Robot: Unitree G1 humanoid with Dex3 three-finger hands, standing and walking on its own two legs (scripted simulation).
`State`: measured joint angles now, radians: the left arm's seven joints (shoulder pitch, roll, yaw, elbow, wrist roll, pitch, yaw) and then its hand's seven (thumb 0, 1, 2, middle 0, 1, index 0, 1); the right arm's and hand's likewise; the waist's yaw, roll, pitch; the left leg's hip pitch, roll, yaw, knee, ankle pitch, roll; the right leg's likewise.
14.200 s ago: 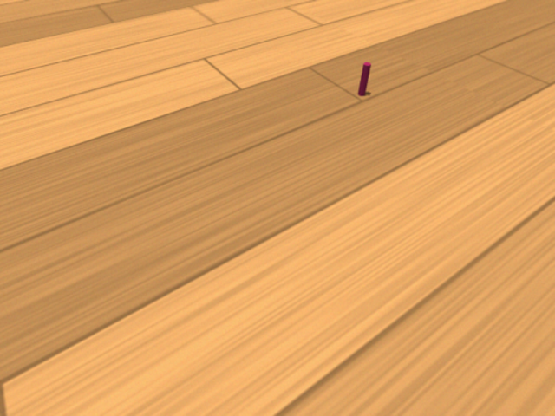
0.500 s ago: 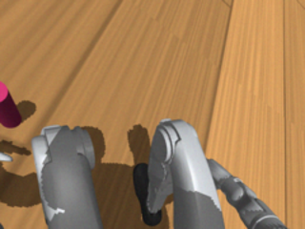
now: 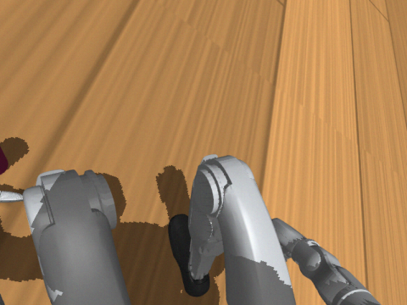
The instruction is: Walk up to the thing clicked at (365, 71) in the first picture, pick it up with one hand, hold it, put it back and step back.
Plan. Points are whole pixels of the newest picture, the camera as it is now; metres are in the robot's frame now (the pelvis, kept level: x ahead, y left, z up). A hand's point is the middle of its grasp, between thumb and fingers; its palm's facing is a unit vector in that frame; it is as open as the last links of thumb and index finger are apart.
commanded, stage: close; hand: left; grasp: from the side
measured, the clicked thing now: out of the picture +0.39 +0.30 -0.16
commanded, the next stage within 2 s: settle in 0.84 s
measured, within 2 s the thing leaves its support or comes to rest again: leaves its support in 1.14 s
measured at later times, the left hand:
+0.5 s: hand out of the picture +0.38 +0.30 -0.15, palm faces +0.34 -0.94 +0.00, open 11.9 cm
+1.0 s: hand out of the picture +0.39 +0.30 -0.14, palm faces +0.36 -0.93 +0.00, open 6.6 cm
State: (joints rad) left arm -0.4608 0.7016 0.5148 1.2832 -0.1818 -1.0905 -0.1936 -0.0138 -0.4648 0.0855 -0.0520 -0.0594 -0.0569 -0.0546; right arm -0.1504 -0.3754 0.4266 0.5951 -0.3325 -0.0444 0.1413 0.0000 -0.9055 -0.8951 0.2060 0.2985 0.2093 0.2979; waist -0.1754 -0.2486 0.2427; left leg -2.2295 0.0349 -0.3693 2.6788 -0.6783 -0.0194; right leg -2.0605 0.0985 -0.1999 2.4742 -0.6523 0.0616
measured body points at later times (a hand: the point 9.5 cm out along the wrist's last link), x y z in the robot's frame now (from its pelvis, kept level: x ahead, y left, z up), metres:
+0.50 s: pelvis +0.00 +0.00 +0.00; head +0.20 +0.19 +0.36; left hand +0.36 +0.34 -0.14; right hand +0.21 -0.23 -0.03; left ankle +0.09 +0.13 -0.24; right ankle +0.13 -0.13 -0.24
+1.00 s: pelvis +0.00 +0.00 +0.01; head +0.20 +0.18 +0.36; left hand +0.36 +0.34 -0.14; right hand +0.19 -0.24 -0.03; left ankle +0.09 +0.13 -0.24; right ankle +0.13 -0.13 -0.24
